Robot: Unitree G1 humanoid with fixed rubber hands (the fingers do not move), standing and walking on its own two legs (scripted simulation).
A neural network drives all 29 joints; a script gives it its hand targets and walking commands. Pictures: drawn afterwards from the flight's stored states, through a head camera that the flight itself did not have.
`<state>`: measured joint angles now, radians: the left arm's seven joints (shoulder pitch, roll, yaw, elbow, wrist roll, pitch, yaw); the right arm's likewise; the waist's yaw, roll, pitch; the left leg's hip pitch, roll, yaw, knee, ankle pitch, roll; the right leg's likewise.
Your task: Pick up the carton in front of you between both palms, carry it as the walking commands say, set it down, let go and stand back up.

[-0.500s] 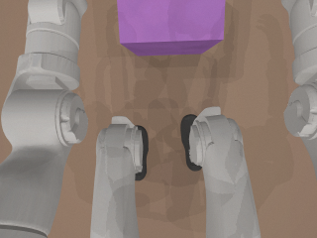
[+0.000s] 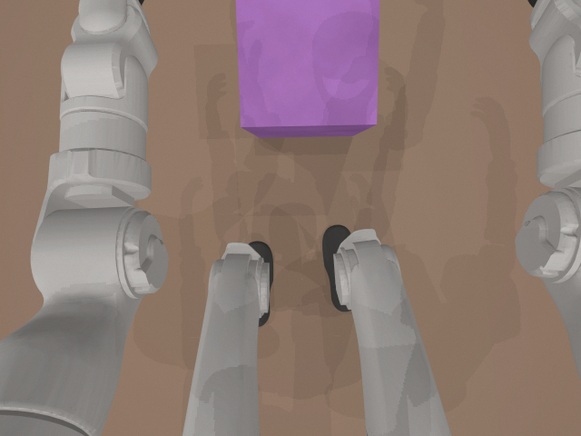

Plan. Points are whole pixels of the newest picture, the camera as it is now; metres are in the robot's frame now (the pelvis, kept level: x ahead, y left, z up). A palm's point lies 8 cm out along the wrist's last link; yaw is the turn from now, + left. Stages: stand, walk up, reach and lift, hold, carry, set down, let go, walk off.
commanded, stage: set down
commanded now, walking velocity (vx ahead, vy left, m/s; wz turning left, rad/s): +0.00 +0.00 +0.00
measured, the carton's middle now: (306, 76) +0.55 -0.05 -0.42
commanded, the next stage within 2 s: let go in 0.24 s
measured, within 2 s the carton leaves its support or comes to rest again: neither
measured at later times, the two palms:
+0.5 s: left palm (36, 21) +0.51 +0.14 +0.02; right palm out of the picture +0.47 -0.27 +0.02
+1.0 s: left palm out of the picture +0.35 +0.21 +0.13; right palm out of the picture +0.31 -0.24 +0.13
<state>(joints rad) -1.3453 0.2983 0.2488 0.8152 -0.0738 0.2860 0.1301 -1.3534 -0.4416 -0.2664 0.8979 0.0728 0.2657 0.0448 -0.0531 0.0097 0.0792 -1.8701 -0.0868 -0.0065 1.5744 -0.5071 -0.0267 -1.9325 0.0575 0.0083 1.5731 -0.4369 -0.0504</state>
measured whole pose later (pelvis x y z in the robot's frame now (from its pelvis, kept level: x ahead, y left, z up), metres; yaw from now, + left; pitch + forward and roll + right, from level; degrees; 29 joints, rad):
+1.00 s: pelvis +0.10 +0.01 +0.22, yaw -3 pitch +17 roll +0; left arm -0.05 0.15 0.13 0.53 0.05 0.01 -0.02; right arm -0.04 -0.19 -0.11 0.53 -0.02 0.00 0.07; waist -0.03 0.00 -0.01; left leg -0.60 -0.05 -0.07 0.60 -0.30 0.01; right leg -0.64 0.06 0.03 0.58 -0.24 -0.04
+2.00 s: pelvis +0.12 +0.01 +0.23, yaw -2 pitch +0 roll -1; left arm 0.20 0.32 0.05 0.74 0.04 0.01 0.02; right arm 0.19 -0.35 -0.05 0.70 -0.04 0.02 -0.02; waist 0.00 0.01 0.02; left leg -0.18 -0.03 -0.06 0.55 -0.36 0.02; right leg -0.22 0.06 0.01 0.53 -0.31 -0.04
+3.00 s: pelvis +0.10 +0.00 +0.24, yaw -2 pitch -3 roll +0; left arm 0.13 0.36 0.02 1.02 0.02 -0.01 0.02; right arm 0.15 -0.38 0.00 0.98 -0.02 -0.01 -0.02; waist 0.01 0.01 0.03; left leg -0.08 -0.03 -0.07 0.36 -0.24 0.01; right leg -0.10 0.05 0.01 0.34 -0.19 -0.04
